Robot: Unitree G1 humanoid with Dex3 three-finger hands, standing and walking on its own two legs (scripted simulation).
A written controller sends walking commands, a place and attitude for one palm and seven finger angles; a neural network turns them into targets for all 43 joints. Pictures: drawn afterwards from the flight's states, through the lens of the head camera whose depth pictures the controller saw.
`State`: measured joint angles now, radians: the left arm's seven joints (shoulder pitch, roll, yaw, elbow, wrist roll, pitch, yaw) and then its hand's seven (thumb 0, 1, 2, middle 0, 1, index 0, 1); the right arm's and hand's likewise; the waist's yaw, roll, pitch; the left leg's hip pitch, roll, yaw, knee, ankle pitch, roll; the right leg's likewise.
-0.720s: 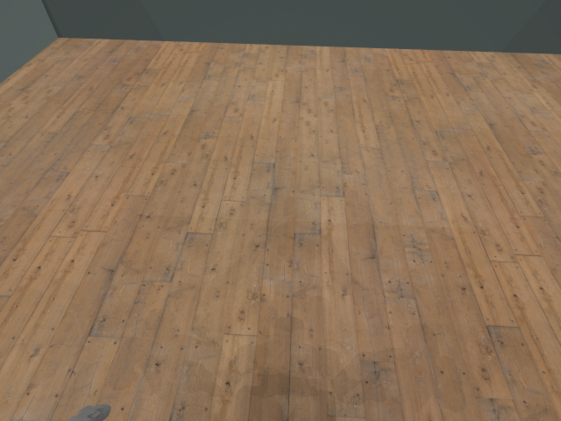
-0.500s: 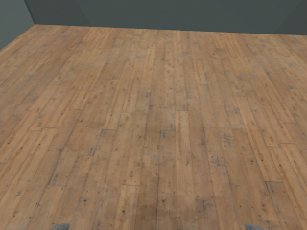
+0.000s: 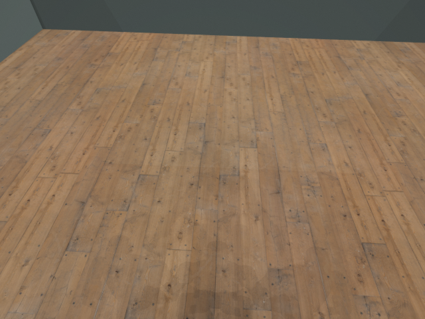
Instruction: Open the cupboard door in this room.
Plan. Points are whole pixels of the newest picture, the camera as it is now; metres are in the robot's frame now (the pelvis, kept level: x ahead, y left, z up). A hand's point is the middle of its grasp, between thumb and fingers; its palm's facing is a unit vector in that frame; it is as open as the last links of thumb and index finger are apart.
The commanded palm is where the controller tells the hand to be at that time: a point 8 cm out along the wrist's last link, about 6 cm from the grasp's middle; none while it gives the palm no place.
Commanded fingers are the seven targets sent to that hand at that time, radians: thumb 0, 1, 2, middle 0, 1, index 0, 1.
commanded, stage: stand and wait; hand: left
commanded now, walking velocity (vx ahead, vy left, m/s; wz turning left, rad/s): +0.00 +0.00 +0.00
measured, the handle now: out of the picture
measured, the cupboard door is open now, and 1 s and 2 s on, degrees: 0 0 0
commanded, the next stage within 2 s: turn or walk to find it in 0.18 s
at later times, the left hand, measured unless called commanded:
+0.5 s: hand out of the picture +0.05 +0.22 -0.17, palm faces +0.05 -0.96 -0.28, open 7.4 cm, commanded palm none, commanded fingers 0.00 0.90 0.90 -0.20 -0.30 -0.20 -0.30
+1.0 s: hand out of the picture -0.03 +0.18 -0.16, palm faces +0.30 -0.91 -0.30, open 7.4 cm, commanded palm none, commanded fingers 0.00 0.90 0.90 -0.20 -0.30 -0.20 -0.30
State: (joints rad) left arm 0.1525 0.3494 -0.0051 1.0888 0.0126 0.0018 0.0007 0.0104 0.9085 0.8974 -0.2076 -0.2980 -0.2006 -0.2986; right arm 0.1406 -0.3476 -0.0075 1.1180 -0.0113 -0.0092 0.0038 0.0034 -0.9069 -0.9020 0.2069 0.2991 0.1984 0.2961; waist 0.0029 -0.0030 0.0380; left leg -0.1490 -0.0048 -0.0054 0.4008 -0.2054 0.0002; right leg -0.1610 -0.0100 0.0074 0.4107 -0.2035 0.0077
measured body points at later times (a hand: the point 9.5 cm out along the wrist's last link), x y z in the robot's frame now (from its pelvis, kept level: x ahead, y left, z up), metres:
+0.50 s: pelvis -0.01 +0.00 -0.01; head +0.01 +0.01 +0.44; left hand +0.05 +0.27 -0.15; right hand +0.07 -0.26 -0.15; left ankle +0.01 +0.12 -0.74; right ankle +0.02 -0.12 -0.74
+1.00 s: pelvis -0.04 -0.03 -0.01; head -0.02 -0.05 +0.44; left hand -0.05 +0.23 -0.14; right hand +0.08 -0.28 -0.16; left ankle -0.06 +0.10 -0.67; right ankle -0.02 -0.13 -0.74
